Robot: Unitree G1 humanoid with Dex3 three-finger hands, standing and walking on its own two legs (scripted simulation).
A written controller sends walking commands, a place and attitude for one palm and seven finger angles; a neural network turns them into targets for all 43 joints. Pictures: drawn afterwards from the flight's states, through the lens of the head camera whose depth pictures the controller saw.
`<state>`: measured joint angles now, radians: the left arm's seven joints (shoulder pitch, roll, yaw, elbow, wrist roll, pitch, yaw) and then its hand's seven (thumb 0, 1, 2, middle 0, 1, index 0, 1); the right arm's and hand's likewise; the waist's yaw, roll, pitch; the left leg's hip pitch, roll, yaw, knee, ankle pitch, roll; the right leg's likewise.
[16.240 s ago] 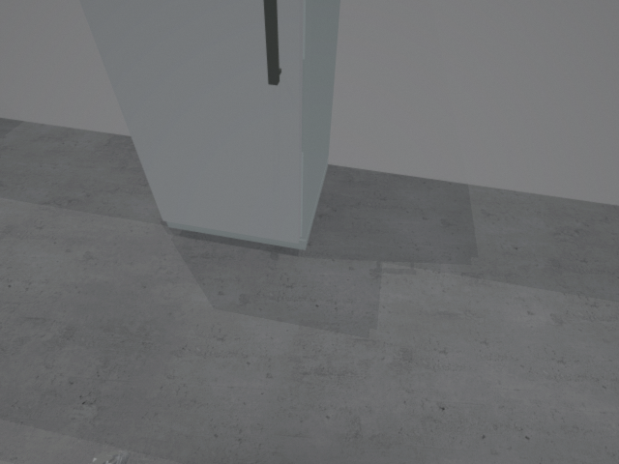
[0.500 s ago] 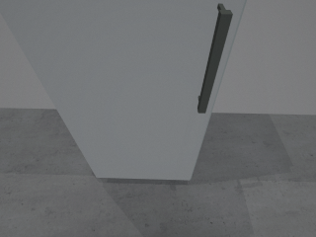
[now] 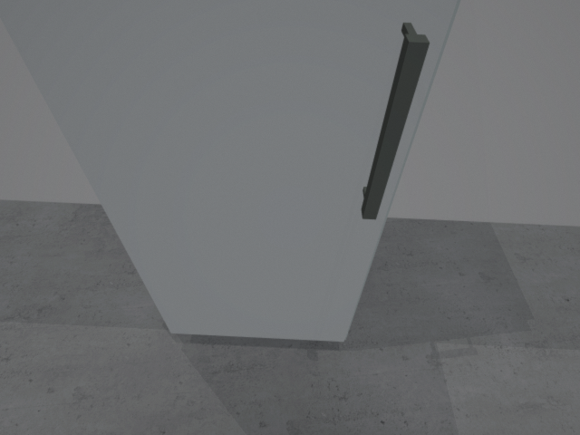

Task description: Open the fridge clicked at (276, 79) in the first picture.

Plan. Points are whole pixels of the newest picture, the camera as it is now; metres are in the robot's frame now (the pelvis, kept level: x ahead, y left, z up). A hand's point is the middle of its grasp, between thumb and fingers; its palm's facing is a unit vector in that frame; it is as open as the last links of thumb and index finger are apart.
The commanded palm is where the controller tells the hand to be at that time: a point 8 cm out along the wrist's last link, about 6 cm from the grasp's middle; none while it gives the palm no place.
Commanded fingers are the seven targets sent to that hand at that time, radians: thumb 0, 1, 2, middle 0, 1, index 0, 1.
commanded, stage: look again from close up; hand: right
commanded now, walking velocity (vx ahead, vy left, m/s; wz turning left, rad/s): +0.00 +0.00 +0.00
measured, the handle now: (385, 136) +0.51 -0.11 +0.17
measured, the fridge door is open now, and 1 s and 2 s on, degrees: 0 0 0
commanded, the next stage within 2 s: raise the hand to about handle height in 0.72 s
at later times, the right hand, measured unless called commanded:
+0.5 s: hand out of the picture +0.00 -0.15 -0.18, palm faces +0.02 +0.99 -0.16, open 7.4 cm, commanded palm none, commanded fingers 0.00 -0.90 -0.90 0.20 0.30 0.20 0.30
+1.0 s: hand (435, 418) +0.17 -0.18 -0.03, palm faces +0.24 +0.95 -0.18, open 7.4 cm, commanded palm +0.11 -0.21 -0.04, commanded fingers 0.00 -0.67 -0.80 0.22 0.45 0.22 0.45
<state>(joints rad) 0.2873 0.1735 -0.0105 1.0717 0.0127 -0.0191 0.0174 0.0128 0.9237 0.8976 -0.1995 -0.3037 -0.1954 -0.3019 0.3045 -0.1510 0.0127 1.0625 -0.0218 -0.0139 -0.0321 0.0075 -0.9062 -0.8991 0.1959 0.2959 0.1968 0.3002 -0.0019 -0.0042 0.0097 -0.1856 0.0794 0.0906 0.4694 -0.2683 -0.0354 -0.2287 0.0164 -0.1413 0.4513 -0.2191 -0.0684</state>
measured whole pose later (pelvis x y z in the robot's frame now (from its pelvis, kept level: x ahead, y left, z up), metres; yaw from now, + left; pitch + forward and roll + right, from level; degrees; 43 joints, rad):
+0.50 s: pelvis +0.01 +0.01 +0.00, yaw +0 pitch -1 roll +0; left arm 0.28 0.14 -0.01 1.13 0.01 -0.02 0.02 0.01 0.92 0.90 -0.20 -0.30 -0.20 -0.30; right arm 0.31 -0.14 0.01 1.10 -0.02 -0.02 -0.03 0.01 -0.91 -0.90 0.20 0.30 0.20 0.30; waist -0.01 0.01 0.03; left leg -0.15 0.06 0.10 0.43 -0.26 -0.02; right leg -0.20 0.00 -0.13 0.43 -0.22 -0.05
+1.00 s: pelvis +0.00 +0.02 -0.01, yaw -2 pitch +1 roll +0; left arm 0.34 0.24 -0.01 0.82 -0.04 -0.26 0.07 0.03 0.93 0.90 -0.20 -0.30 -0.20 -0.30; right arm 0.46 -0.21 -0.03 0.12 0.14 -0.08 -0.11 0.05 -0.91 -0.87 0.20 0.33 0.20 0.34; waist 0.03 -0.03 -0.02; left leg -0.27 0.07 0.13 0.60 -0.34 -0.01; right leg -0.33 0.00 -0.10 0.58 -0.27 -0.04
